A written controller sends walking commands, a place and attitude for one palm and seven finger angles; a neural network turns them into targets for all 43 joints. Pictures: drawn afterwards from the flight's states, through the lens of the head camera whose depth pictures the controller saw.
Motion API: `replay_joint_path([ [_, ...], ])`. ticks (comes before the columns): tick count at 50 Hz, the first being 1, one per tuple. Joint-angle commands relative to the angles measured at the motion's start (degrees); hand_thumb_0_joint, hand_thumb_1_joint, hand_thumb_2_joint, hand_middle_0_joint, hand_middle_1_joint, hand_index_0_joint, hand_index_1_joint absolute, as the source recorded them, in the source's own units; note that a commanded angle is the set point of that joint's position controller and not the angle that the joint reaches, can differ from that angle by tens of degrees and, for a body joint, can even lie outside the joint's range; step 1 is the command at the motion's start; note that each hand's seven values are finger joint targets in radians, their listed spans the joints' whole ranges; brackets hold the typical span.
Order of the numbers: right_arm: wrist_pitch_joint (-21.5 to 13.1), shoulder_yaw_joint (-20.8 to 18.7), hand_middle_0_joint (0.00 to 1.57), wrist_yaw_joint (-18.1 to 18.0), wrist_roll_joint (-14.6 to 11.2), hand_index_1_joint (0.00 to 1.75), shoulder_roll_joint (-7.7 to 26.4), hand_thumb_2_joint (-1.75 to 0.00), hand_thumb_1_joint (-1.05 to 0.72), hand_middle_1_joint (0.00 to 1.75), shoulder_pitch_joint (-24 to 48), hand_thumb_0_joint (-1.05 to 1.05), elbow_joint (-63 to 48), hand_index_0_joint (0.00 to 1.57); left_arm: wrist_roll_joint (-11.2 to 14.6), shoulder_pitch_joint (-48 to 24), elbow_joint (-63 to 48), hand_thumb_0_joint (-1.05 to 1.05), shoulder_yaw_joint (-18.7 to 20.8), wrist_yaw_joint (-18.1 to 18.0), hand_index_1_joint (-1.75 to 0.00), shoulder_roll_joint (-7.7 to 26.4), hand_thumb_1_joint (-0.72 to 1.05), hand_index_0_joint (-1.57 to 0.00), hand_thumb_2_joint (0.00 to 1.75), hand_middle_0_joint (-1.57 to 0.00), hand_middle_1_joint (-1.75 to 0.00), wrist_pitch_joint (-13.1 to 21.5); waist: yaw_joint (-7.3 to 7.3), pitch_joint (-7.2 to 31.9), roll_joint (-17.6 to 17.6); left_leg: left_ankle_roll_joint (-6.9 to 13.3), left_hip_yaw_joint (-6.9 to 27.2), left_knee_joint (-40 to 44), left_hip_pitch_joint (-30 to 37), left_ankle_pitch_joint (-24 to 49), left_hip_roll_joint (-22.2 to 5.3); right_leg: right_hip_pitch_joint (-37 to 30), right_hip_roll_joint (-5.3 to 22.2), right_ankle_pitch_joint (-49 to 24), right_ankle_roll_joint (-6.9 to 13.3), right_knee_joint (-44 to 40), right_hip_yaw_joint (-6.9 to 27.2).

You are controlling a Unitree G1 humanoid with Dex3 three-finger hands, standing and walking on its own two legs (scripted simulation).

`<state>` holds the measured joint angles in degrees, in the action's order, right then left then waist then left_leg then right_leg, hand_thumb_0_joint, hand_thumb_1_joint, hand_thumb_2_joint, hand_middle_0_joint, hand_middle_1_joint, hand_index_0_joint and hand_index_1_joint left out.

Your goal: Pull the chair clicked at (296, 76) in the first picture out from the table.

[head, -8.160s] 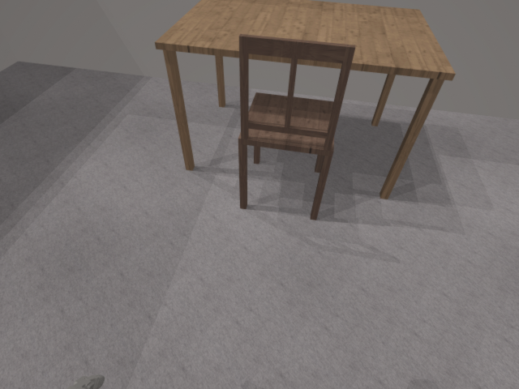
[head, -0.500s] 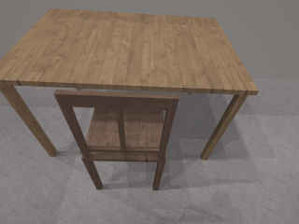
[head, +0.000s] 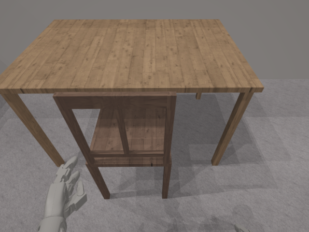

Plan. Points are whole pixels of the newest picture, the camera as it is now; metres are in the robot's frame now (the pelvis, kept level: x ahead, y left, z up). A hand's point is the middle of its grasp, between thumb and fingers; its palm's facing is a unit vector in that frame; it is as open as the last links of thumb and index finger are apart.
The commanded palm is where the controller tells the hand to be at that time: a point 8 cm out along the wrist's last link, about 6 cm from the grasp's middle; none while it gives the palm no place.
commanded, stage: raise the hand toward the chair's back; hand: left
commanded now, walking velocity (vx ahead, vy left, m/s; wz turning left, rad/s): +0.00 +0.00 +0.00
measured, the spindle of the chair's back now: (122, 132) +0.49 +0.13 -0.08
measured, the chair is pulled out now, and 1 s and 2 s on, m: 0.00 0.00 0.00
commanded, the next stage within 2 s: aim the fingers beside a spindle in 1.90 s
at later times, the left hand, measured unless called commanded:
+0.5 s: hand (102, 201) +0.21 +0.14 -0.02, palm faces -0.03 -0.99 -0.11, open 11.7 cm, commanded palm +0.18 +0.22 -0.04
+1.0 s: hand (92, 188) +0.25 +0.17 -0.03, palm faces +0.00 -1.00 -0.02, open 15.8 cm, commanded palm +0.23 +0.24 -0.02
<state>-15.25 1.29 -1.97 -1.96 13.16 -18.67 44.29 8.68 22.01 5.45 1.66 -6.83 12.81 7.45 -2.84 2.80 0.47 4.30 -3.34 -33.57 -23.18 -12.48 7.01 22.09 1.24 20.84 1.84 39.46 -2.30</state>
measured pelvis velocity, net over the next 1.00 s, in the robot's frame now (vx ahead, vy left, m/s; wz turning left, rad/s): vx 0.03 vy -0.01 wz -0.03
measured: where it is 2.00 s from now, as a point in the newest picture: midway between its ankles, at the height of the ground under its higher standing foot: outside the picture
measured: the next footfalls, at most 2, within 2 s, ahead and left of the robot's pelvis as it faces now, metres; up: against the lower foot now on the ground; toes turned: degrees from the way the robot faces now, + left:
none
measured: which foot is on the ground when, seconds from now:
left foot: down 0.00-1.00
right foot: down 0.00-1.00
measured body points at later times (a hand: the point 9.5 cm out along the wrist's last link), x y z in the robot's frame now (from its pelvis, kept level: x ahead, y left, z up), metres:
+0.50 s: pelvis +0.01 -0.05 -0.09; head +0.08 -0.05 +0.35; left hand +0.21 +0.20 -0.02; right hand +0.24 -0.26 -0.16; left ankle +0.05 +0.06 -0.72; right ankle +0.02 -0.10 -0.72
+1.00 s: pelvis +0.03 -0.01 -0.07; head +0.11 +0.00 +0.37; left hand +0.24 +0.23 -0.02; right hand +0.20 -0.27 -0.14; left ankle +0.05 +0.06 -0.72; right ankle +0.02 -0.10 -0.72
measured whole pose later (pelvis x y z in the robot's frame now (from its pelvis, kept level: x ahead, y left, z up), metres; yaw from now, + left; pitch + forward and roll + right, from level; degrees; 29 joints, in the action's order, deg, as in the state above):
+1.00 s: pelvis +0.03 -0.01 -0.07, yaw -2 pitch +17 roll -3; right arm -10.2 -2.4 -3.4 -1.9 13.8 -10.9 33.1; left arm 16.8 24.7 -0.9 9.2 13.6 13.1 27.6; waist -0.9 8.8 -1.0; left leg 4.4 -1.2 -65.7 -54.1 -29.0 1.7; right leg 49.2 -3.8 31.4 3.6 63.0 -5.6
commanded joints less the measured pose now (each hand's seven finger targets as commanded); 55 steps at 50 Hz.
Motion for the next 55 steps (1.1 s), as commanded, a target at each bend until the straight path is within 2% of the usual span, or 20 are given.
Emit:
replay_joint_path([
  [1, -2.0, -4.1, 0.2, -0.1, 1.5, 0.3, 9.3, -0.9, -0.9, 0.3, 10.7, 0.0, -12.0, 0.2, 4.3, 9.5, 6.6, 0.0, 3.3, 10.3, -0.26, -4.0, 0.64, -0.17, 0.79, -0.17, -0.26, 14.9, 3.44, 0.3, 17.8, -4.8, 6.9, -10.2, -15.0, -13.3, -6.5, 19.6, -1.2, 13.4, -0.1, 1.1, -2.3],
  [2, -1.4, -4.8, 0.2, 0.5, 0.8, 0.3, 9.0, -0.9, -0.9, 0.3, 12.0, 0.0, -13.4, 0.2, 6.0, 14.0, 8.9, 0.0, 8.2, 14.0, -0.26, 0.7, 0.62, -0.17, 0.78, -0.17, -0.26, 18.8, 5.44, -0.8, 18.4, -5.3, 5.3, -12.5, -20.8, -14.2, -5.4, 18.9, -0.7, 17.7, 0.4, 1.0, 0.8],
  [4, -0.7, -5.3, 0.2, 1.3, 0.4, 0.3, 9.9, -0.9, -0.9, 0.3, 15.4, 0.0, -19.2, 0.2, 7.7, 12.6, 7.1, 0.0, 9.7, 21.0, -0.25, 3.4, 0.57, -0.17, 0.76, -0.17, -0.25, 23.7, 5.49, -0.7, 17.1, -5.1, 3.2, -17.6, -26.6, -15.7, -4.5, 18.2, 0.3, 22.2, 0.1, 2.0, 6.0],
  [7, 2.6, -5.1, 0.2, 1.1, -1.2, 0.3, 9.0, -0.9, -0.9, 0.3, 18.1, 0.0, -24.9, 0.2, 6.3, 14.4, 5.1, 0.0, 13.8, 22.1, -0.24, 7.8, 0.5, -0.16, 0.73, -0.16, -0.24, 18.4, 8.03, 2.5, 1.9, -4.4, 1.9, -17.5, -26.9, -16.9, -3.4, 14.5, 0.4, 22.4, 0.3, 2.7, 8.9],
  [10, 3.8, -4.5, 0.2, 0.1, -0.7, 0.3, 8.0, -0.9, -0.9, 0.3, 17.4, 0.0, -27.6, 0.2, 7.6, 3.8, -9.0, 0.0, 13.7, 19.0, -0.23, 8.0, 0.43, -0.15, 0.7, -0.15, -0.23, 18.3, 5.94, 5.1, -3.5, -3.4, 3.2, -19.3, -27.3, -20.4, -4.5, 20.4, -0.4, 25.2, 0.7, 5.6, 8.8],
  [13, 2.3, -5.1, 0.2, -0.6, 1.3, 0.3, 5.5, -0.9, -0.9, 0.3, 12.4, 0.0, -25.7, 0.2, 6.8, -6.4, -31.9, 0.0, 15.4, 13.4, -0.22, 11.7, 0.36, -0.15, 0.67, -0.15, -0.22, 29.3, 3.74, 17.2, -11.9, -2.3, 4.5, -24.7, -22.9, -12.8, -6.1, 21.2, -1.8, 16.5, 1.1, 10.5, 9.6],
  [15, 0.9, -4.4, 0.2, -0.7, 1.6, 0.3, 5.4, -0.9, -0.9, 0.3, 10.4, 0.0, -22.6, 0.2, 6.8, -4.5, -32.3, 0.0, 11.1, 13.3, -0.21, 9.4, 0.32, -0.14, 0.65, -0.14, -0.21, 33.9, 1.64, 18.3, -14.1, -2.1, 5.5, -26.8, -21.3, -9.0, -6.5, 23.5, -2.5, 10.6, 1.2, 12.4, 9.0],
  [18, -1.6, -4.1, 0.2, -1.1, 1.2, 0.3, 7.1, -0.9, -0.9, 0.3, 9.9, 0.0, -19.1, 0.2, 7.5, -3.6, -26.2, 0.0, 5.1, 17.7, -0.2, 5.5, 0.25, -0.13, 0.62, -0.13, -0.2, 35.4, -2.58, 15.7, -9.0, -1.7, 6.8, -31.2, -23.8, -6.8, -7.5, 25.7, -2.1, 2.9, -0.7, 13.2, 9.1],
  [21, -1.8, -3.6, 0.2, -1.4, 0.2, 0.3, 8.3, -0.9, -0.9, 0.3, 9.4, 0.0, -16.9, 0.2, 7.7, -1.2, -11.5, 0.0, 4.9, 25.6, -0.19, 6.7, 0.18, -0.13, 0.59, -0.13, -0.19, 31.6, -3.98, 10.6, 0.1, -1.5, 7.2, -35.4, -33.9, -9.8, -7.6, 25.5, -0.3, 2.9, -3.4, 11.5, 12.1],
  [22, -1.0, -3.8, 0.2, -1.7, -0.5, 0.3, 8.3, -0.9, -0.9, 0.3, 9.0, 0.0, -16.6, 0.2, 7.7, 0.7, -4.9, 0.0, 7.1, 27.9, -0.18, 7.6, 0.15, -0.13, 0.58, -0.13, -0.18, 28.1, -3.12, 9.8, 3.0, -1.3, 6.9, -35.7, -35.5, -9.7, -7.7, 23.7, 0.4, 2.2, -4.8, 9.9, 14.4],
  [24, 0.7, -4.2, 0.2, -2.2, -1.6, 0.3, 8.7, -0.9, -0.9, 0.3, 10.2, 0.0, -19.4, 0.2, 9.5, 3.1, -4.7, 0.0, 11.3, 31.0, -0.18, 10.0, 0.11, -0.12, 0.56, -0.12, -0.18, 20.5, 0.95, 17.0, 5.0, -1.3, 6.1, -33.5, -35.0, -7.1, -6.8, 13.5, 1.9, -4.1, -5.7, 9.4, 15.4],
  [27, 3.2, -4.6, 0.2, -2.4, -1.7, 0.3, 7.2, -0.9, -0.9, 0.3, 12.3, 0.0, -22.0, 0.2, 13.0, 8.3, -9.2, 0.0, 22.0, 28.5, -0.16, 13.6, 0.04, -0.11, 0.53, -0.11, -0.16, 12.5, 5.96, 26.9, 4.2, -2.1, 6.4, -29.8, -30.4, -1.1, -6.1, -0.6, 3.4, -21.0, -7.3, 10.2, 15.3],
  [29, 3.4, -4.8, 0.2, -2.0, -1.1, 0.3, 5.1, -0.9, -0.9, 0.3, 11.5, 0.0, -22.3, 0.2, 13.7, 9.4, -17.5, 0.0, 23.1, 23.8, -0.16, 11.0, -0.01, -0.11, 0.51, -0.11, -0.16, 13.5, 6.5, 30.2, 3.6, -2.5, 6.5, -27.5, -26.5, 2.3, -6.4, -3.9, 3.7, -35.0, -7.7, 12.1, 13.3],
  [31, 3.1, -5.1, 0.2, -1.6, -0.3, 0.3, 3.8, -0.9, -0.9, 0.3, 10.7, 0.0, -20.5, 0.2, 12.7, 9.5, -20.5, 0.0, 21.2, 19.5, -0.15, 8.2, -0.06, -0.1, 0.49, -0.1, -0.15, 17.2, 5.67, 26.8, 2.8, -2.8, 5.7, -26.1, -24.6, 4.1, -6.6, -1.5, 2.8, -38.6, -6.3, 13.2, 10.9],
  [37, 1.9, -5.3, 0.2, -0.9, 0.9, 0.3, 6.1, -0.9, -0.9, 0.3, 10.0, 0.0, -16.2, 0.2, 7.3, 4.3, -10.3, 0.0, 10.8, 20.6, -0.13, 3.3, -0.2, -0.09, 0.43, -0.09, -0.13, 26.6, -0.26, 12.3, 0.3, -2.3, 6.8, -27.9, -26.2, 1.2, -7.5, 21.2, -0.6, -14.8, -2.8, 15.7, 4.8],
  [38, 1.7, -5.4, 0.2, -0.9, 0.7, 0.3, 7.1, -0.9, -0.9, 0.3, 9.5, 0.0, -16.3, 0.2, 7.6, 4.2, -8.8, 0.0, 10.2, 22.2, -0.12, 3.5, -0.22, -0.09, 0.42, -0.09, -0.12, 27.1, -0.46, 13.7, 0.8, -2.2, 6.8, -28.5, -26.4, 0.1, -7.4, 22.2, -0.7, -12.1, -2.7, 15.8, 4.8],
  [42, 1.1, -5.7, 0.2, -1.6, -0.2, 0.3, 8.7, -0.9, -0.9, 0.3, 8.5, 0.0, -18.6, 0.2, 10.4, 3.7, -12.4, 0.0, 13.5, 25.6, -0.11, 8.0, -0.31, -0.08, 0.38, -0.08, -0.11, 26.1, 1.89, 23.0, -1.4, -1.8, 6.5, -27.9, -23.6, 2.0, -7.2, 15.8, -0.1, -14.2, -3.3, 14.7, 7.1],
  [45, 1.1, -5.9, 0.2, -2.1, -0.1, 0.3, 7.9, -0.9, -0.9, 0.3, 8.6, 0.0, -19.9, 0.2, 11.2, 2.4, -21.8, 0.0, 16.1, 22.7, -0.1, 10.2, -0.38, -0.07, 0.35, -0.07, -0.1, 26.1, 4.13, 28.5, -5.1, -1.9, 6.3, -24.2, -15.8, 7.1, -7.4, 14.0, -1.5, -14.5, -1.1, 15.4, 3.2],
  [50, 3.2, -5.3, 0.2, -1.4, 0.6, 0.3, 7.2, -0.9, -0.9, 0.3, 9.5, 0.0, -19.4, 0.2, 8.5, 2.8, -18.0, 0.0, 12.7, 16.5, -0.08, 6.3, -0.5, -0.06, 0.3, -0.06, -0.08, 24.4, 2.64, 19.0, -5.6, -3.3, 8.5, -21.3, -13.9, 6.2, -8.3, 22.8, -2.8, -5.8, -0.1, 15.6, -1.3],
  [55, 5.3, -4.3, 0.2, -1.1, 0.1, 0.3, 9.7, -0.9, -0.9, 0.3, 8.9, 0.0, -21.8, 0.2, 6.9, -1.3, -7.8, 0.0, 8.6, 19.4, -0.08, 5.1, -0.5, -0.06, 0.3, -0.06, -0.08, 19.5, 0.82, 12.1, -2.0, -3.9, 10.7, -18.9, -18.7, -7.3, -8.5, 27.5, -3.1, 3.6, 0.0, 14.3, -2.1],
])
